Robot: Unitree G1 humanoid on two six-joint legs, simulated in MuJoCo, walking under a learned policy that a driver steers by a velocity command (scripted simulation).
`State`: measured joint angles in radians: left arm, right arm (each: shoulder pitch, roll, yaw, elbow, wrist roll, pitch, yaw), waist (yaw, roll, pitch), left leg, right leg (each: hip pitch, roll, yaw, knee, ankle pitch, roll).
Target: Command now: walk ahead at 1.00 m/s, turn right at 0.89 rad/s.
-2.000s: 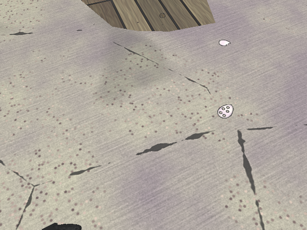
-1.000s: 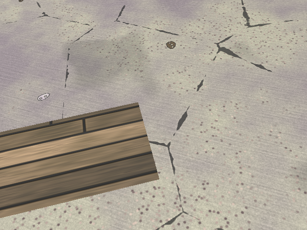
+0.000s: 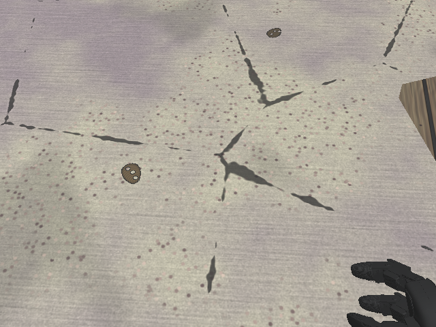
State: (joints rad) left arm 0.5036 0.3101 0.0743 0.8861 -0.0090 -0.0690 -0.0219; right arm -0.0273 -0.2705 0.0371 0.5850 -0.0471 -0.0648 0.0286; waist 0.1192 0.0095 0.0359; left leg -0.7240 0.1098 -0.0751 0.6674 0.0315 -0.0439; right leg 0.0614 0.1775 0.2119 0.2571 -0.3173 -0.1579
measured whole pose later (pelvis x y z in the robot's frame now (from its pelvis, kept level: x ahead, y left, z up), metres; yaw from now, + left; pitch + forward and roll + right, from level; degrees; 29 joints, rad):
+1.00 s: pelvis +0.74 -0.11 -0.01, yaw -13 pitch +1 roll -2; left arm 0.08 0.28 0.05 0.79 -0.02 0.00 0.05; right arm 0.21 -0.28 -0.07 0.70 0.02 -0.01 0.05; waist -0.01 0.02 0.06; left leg -0.50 0.03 0.10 0.62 -0.09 0.05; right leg -0.10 -0.01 -0.30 0.56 -0.45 -0.03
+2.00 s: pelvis +0.92 -0.10 +0.00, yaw +29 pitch +3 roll +1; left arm 0.28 0.29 0.06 0.74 0.05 -0.02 -0.05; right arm 0.38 -0.26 -0.02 0.67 -0.04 -0.04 0.02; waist -0.01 -0.04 -0.06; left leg -0.16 -0.04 0.01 0.46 -0.35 0.03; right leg -0.55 -0.07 -0.01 1.05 -0.31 -0.03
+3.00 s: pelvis +1.67 +0.27 +0.00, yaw +14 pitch +0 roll +3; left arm 0.17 0.33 0.06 0.76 0.02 -0.01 -0.05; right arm 0.41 -0.31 -0.06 0.92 -0.03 -0.11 0.01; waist -0.04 -0.04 0.02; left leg -0.07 0.00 0.23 0.35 -0.27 0.01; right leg -0.69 -0.10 -0.02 1.22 -0.16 -0.10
